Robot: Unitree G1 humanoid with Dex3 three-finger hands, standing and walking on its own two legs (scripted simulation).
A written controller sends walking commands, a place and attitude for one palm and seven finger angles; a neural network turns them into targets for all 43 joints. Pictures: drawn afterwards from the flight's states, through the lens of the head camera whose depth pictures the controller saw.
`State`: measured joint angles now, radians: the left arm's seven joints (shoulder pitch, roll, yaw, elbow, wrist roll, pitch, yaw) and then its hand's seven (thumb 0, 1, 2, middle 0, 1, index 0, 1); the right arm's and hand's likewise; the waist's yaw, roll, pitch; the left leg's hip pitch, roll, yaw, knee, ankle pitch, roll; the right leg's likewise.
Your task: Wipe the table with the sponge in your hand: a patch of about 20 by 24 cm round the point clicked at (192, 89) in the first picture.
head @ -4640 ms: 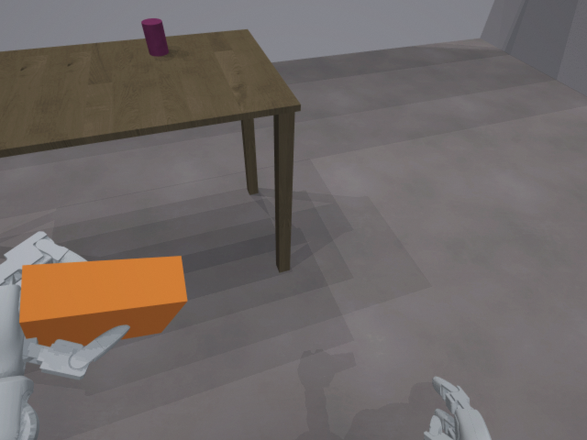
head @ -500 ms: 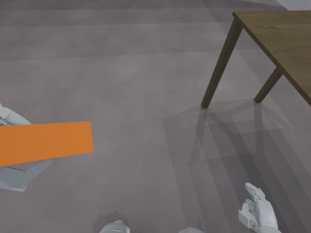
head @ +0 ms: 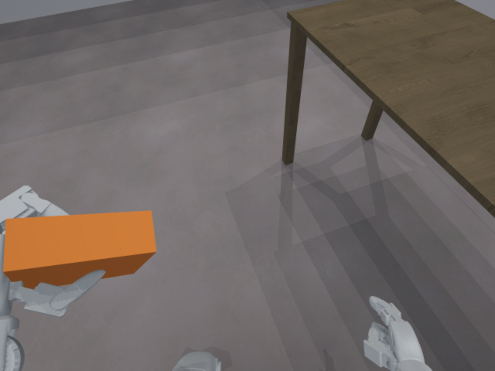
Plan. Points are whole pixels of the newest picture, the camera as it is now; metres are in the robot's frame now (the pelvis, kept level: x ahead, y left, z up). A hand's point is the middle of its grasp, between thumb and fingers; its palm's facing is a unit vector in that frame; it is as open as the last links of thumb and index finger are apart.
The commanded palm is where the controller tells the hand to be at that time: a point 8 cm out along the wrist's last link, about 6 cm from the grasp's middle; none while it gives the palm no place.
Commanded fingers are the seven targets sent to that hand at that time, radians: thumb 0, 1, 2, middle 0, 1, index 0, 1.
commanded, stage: turn to face it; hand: left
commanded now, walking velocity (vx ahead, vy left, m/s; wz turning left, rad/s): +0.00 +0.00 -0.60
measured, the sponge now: (105, 249) +0.23 +0.19 +0.15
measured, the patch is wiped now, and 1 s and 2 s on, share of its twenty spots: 0.00 0.00 0.00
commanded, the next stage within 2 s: none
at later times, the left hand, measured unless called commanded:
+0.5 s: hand (119, 261) +0.21 +0.15 +0.17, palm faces +0.15 -0.87 -0.48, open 9.2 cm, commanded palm +0.18 +0.20 +0.18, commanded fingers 0.00 0.10 1.30 -1.20 -1.60 -1.20 -1.60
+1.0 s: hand (209, 316) +0.16 +0.05 +0.17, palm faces -0.12 -0.90 -0.42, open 9.2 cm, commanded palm +0.14 +0.10 +0.18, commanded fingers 0.00 0.10 1.30 -1.20 -1.60 -1.20 -1.60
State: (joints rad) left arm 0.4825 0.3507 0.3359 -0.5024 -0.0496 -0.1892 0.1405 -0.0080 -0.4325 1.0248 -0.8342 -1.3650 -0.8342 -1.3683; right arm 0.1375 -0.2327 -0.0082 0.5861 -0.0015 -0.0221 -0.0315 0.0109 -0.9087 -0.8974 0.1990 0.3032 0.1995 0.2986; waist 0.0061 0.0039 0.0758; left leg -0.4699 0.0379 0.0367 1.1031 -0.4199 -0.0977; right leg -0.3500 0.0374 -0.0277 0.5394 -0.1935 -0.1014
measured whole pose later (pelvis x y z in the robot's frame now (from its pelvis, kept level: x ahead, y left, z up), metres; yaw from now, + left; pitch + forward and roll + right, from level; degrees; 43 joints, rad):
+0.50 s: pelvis -0.07 -0.02 +0.00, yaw -19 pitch -1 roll -1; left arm 0.46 0.38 0.36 -0.51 -0.02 -0.18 0.13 -0.01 -0.43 1.03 -0.84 -1.36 -0.84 -1.37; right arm 0.24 -0.14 0.04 0.53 0.01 -0.03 0.01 0.01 -0.91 -0.90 0.20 0.30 0.20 0.30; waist 0.06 0.05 0.07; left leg -0.18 0.20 0.18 0.57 -0.34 -0.09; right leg -0.41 -0.01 -0.09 0.77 -0.38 0.06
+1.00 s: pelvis -0.15 -0.04 -0.01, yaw -34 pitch +1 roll +3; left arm 0.48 0.39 0.37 -0.54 -0.05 -0.17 0.14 -0.01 -0.43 1.03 -0.84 -1.36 -0.84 -1.36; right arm 0.17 -0.26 -0.04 0.52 0.01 0.08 -0.01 0.01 -0.91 -0.90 0.19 0.30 0.19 0.30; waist 0.03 -0.07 0.03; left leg -0.24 0.01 0.08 0.52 -0.40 -0.03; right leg -0.45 0.12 0.09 0.48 -0.06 -0.08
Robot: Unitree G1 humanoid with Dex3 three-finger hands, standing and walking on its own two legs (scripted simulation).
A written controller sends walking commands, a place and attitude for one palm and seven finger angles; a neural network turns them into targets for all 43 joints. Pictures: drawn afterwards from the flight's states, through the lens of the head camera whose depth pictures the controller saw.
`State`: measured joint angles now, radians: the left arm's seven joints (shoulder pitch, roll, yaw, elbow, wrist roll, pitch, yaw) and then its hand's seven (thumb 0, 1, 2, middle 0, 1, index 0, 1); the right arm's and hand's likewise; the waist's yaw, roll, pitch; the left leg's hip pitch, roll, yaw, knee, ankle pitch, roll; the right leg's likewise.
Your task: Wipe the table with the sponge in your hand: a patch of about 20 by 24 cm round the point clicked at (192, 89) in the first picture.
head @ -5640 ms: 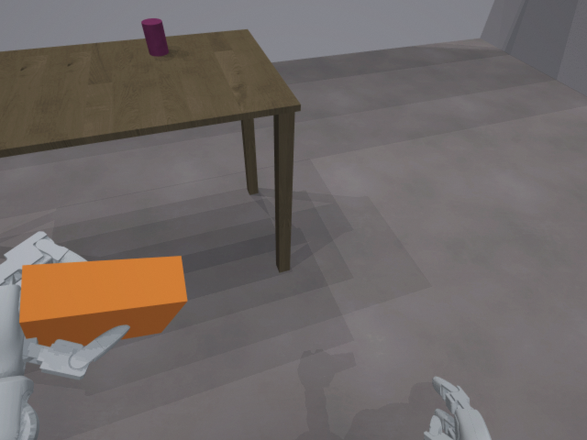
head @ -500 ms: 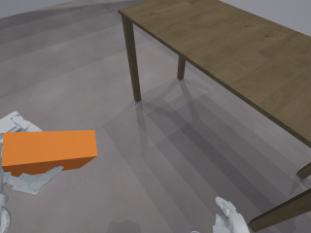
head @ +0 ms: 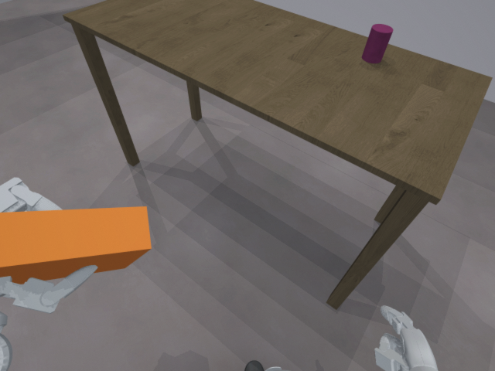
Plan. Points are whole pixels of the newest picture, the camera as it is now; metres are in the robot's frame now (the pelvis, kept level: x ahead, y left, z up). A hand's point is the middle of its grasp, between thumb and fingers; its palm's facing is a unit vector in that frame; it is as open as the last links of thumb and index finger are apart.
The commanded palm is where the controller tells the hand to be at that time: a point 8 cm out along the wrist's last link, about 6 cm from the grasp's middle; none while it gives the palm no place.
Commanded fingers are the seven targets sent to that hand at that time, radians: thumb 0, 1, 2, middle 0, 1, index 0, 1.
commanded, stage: turn to face it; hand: left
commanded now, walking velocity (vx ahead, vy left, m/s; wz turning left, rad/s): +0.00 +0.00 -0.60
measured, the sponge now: (97, 244) +0.23 +0.21 +0.15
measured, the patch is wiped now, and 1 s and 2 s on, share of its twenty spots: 0.00 0.00 0.00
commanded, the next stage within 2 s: take the last steps up to it in 1.52 s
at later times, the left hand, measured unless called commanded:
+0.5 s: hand (207, 254) +0.21 +0.07 +0.18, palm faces +0.02 -0.83 -0.56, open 9.2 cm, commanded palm +0.17 +0.14 +0.19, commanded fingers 0.00 0.10 1.30 -1.20 -1.60 -1.20 -1.60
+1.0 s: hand (304, 291) +0.19 -0.03 +0.17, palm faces -0.15 -0.86 -0.49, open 9.2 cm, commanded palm +0.16 +0.03 +0.19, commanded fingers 0.00 0.10 1.30 -1.20 -1.60 -1.20 -1.60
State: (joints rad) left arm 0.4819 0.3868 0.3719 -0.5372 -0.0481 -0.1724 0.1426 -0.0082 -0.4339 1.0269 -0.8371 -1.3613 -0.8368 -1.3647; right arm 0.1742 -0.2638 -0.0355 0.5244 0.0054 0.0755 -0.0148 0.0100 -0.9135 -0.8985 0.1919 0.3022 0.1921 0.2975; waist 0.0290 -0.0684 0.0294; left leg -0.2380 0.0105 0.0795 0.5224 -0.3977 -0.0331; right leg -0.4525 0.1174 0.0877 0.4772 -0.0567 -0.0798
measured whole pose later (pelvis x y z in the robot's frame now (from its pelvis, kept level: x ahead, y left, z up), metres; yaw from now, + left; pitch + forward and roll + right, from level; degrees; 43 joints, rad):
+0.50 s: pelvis -0.07 -0.07 +0.00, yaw -19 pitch +1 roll +2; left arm 0.58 0.44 0.42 -0.61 -0.06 -0.22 0.14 -0.01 -0.43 1.03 -0.84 -1.36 -0.84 -1.36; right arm 0.14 -0.24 -0.03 0.56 0.01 0.06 -0.01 0.01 -0.91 -0.90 0.20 0.30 0.20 0.30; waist -0.02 0.01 0.15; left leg -0.47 0.05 0.05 1.03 -0.46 -0.10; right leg -0.37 0.06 0.02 0.55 -0.19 -0.08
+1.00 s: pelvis -0.14 -0.09 -0.01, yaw -38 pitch -1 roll -1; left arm 0.41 0.40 0.37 -0.51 -0.02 -0.19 0.14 -0.01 -0.43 1.03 -0.84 -1.36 -0.84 -1.36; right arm 0.21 -0.13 0.05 0.51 0.01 -0.05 0.03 0.01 -0.91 -0.90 0.20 0.30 0.20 0.30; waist 0.06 0.05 0.12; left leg -0.26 0.26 0.18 0.66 -0.34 -0.12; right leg -0.31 -0.01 -0.09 0.62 -0.28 0.03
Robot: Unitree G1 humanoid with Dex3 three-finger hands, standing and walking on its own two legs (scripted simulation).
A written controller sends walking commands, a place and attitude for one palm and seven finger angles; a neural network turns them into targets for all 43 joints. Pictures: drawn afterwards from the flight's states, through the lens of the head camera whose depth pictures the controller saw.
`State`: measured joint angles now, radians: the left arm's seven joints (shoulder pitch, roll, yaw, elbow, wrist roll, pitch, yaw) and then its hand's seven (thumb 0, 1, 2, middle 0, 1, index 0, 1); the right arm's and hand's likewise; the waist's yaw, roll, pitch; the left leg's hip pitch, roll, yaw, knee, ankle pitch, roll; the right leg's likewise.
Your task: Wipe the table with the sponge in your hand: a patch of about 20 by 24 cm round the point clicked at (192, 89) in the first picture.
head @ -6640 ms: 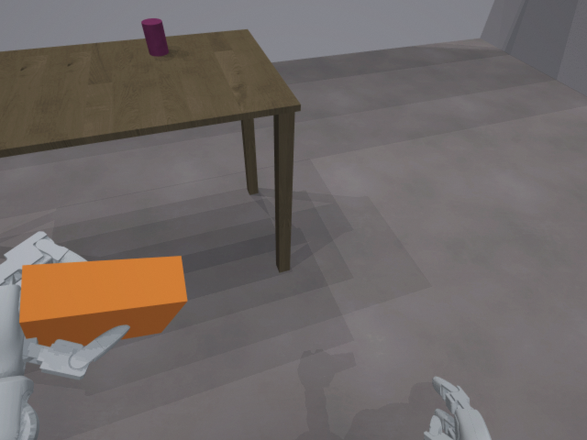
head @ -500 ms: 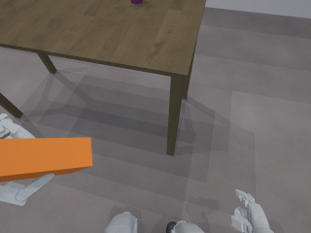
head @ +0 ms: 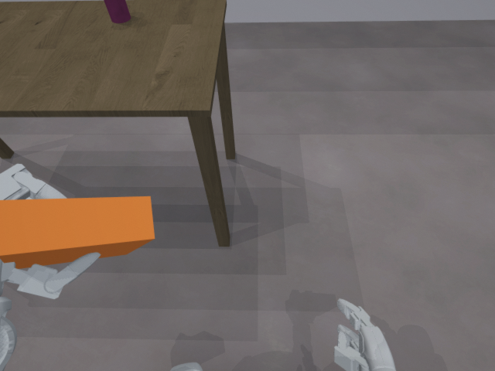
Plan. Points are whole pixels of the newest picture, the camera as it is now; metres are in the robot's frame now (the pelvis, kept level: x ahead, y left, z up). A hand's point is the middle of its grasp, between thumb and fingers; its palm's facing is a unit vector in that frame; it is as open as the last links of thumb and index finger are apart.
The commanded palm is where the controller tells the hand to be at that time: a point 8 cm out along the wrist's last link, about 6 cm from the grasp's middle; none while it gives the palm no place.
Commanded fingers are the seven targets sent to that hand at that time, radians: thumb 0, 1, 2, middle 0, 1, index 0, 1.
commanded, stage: turn to face it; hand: left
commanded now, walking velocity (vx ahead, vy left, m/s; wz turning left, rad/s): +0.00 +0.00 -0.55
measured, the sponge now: (100, 232) +0.24 +0.21 +0.15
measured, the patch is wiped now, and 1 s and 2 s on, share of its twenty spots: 0.00 0.00 0.00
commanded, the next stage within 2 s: take the last steps up to it in 0.52 s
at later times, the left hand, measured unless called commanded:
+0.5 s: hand (114, 246) +0.21 +0.17 +0.18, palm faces +0.20 -0.87 -0.45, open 9.2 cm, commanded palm +0.17 +0.21 +0.20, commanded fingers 0.00 0.10 1.30 -1.20 -1.60 -1.20 -1.60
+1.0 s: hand (147, 281) +0.18 +0.12 +0.19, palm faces +0.14 -0.86 -0.49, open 9.2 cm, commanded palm +0.14 +0.17 +0.20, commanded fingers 0.00 0.10 1.30 -1.20 -1.60 -1.20 -1.60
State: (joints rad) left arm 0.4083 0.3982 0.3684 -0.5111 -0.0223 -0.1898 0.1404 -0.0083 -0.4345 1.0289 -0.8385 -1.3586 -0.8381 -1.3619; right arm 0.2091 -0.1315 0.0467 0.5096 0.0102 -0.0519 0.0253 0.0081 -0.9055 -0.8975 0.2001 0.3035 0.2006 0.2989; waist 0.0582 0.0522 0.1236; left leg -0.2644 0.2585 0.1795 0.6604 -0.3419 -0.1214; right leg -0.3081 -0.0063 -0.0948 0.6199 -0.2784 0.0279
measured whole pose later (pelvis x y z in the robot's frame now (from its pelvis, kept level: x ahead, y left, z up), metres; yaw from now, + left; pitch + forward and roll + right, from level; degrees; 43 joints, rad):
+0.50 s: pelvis -0.05 -0.02 +0.01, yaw -13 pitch +1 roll +1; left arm 0.51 0.41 0.38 -0.55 -0.02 -0.19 0.14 -0.01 -0.43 1.03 -0.84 -1.36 -0.84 -1.36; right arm 0.20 -0.22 -0.03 0.53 0.01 0.01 -0.04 0.01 -0.91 -0.90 0.19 0.30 0.19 0.30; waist 0.02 -0.05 0.05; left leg -0.25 0.06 0.09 0.55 -0.30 -0.02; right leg -0.46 0.08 0.02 0.77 -0.36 0.00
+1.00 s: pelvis -0.09 -0.05 +0.02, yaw -15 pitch +1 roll +2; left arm 0.56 0.40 0.37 -0.52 -0.01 -0.22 0.16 -0.01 -0.43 1.03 -0.84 -1.36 -0.84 -1.36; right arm 0.26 -0.27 -0.05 0.63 -0.01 -0.02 -0.06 0.01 -0.91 -0.90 0.20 0.30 0.20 0.30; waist -0.01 -0.03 0.04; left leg -0.34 0.04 0.11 0.66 -0.39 -0.01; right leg -0.29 -0.05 -0.10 0.48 -0.21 -0.04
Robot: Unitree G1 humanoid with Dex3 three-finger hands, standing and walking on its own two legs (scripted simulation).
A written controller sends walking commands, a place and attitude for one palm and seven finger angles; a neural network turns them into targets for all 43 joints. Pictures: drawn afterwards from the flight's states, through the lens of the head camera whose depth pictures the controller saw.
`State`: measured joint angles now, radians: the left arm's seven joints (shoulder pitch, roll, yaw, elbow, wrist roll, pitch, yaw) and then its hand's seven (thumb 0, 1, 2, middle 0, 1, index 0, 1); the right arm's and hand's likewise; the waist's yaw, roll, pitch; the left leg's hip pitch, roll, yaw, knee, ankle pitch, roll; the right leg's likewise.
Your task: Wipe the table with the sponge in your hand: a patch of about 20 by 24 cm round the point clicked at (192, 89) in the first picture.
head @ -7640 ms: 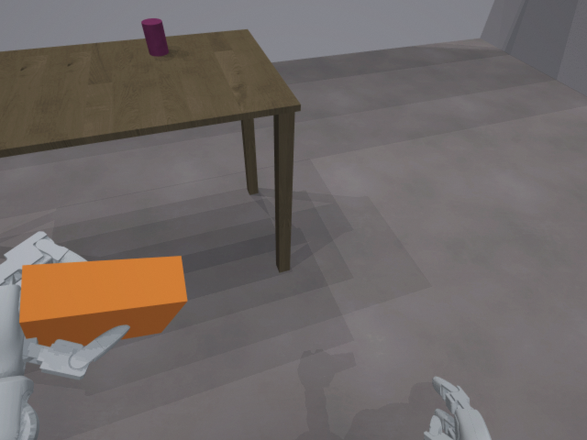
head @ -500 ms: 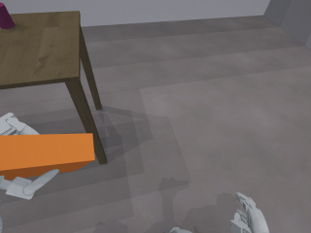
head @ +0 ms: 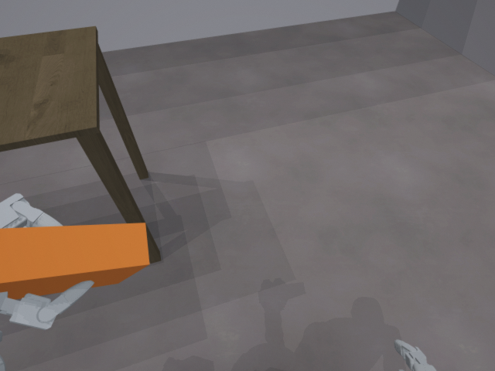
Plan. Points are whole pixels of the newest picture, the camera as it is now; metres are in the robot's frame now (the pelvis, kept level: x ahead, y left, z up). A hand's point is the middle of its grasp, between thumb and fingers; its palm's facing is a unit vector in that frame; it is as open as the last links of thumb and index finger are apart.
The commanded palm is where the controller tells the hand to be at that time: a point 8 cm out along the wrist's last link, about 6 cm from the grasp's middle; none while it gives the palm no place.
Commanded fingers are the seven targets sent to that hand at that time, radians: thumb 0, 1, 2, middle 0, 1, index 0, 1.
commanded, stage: take the last steps up to it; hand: left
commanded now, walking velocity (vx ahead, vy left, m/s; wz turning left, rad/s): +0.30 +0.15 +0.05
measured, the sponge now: (93, 260) +0.22 +0.20 +0.14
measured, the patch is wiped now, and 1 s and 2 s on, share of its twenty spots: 0.00 0.00 0.00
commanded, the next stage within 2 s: come to a stop and stand still in 1.46 s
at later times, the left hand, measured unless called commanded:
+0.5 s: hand (46, 228) +0.25 +0.26 +0.16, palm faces +0.41 -0.77 -0.49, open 9.2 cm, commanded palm +0.20 +0.30 +0.17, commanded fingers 0.00 0.10 1.30 -1.20 -1.60 -1.20 -1.60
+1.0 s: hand (44, 157) +0.36 +0.30 +0.17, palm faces +0.37 -0.76 -0.53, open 9.2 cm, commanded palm +0.31 +0.35 +0.17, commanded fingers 0.00 0.10 1.30 -1.20 -1.60 -1.20 -1.60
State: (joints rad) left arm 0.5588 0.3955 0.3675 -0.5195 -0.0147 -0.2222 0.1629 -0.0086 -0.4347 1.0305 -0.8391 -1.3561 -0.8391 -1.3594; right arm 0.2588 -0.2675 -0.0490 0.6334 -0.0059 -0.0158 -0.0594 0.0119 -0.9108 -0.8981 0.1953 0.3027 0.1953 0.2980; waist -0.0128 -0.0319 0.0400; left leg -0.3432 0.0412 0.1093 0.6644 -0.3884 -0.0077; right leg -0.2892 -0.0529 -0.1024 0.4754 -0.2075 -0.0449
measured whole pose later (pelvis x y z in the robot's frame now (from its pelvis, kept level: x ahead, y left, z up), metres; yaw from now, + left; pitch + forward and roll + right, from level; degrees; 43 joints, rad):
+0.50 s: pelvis +0.05 +0.02 +0.00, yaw +3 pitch +1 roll +2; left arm 0.50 0.34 0.34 -0.45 -0.01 -0.25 0.14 -0.01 -0.43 1.03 -0.84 -1.36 -0.84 -1.36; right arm 0.18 -0.20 0.00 0.66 0.00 -0.02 -0.03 0.01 -0.91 -0.90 0.20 0.30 0.20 0.30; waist 0.01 0.02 0.08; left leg -0.54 0.07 0.07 1.04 -0.32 -0.03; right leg -0.22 -0.09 -0.18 0.52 -0.30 -0.03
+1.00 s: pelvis +0.15 +0.07 -0.02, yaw +1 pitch +1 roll +1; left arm 0.53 0.42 0.39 -0.56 -0.03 -0.24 0.15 -0.01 -0.43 1.03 -0.84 -1.36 -0.84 -1.36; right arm 0.22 -0.13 0.02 0.61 0.01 -0.09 -0.05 0.01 -0.91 -0.90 0.20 0.30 0.20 0.30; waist 0.01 0.02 0.06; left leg -0.29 0.07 0.19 0.58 -0.29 0.00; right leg -0.35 -0.07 -0.19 0.62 -0.33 0.02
